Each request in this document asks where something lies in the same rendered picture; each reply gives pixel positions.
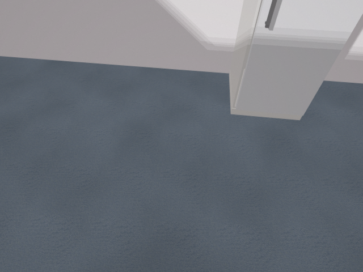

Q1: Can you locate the handle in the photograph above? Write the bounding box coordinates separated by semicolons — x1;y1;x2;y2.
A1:
265;0;277;28

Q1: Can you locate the fridge door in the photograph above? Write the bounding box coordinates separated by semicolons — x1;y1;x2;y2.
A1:
235;0;363;116

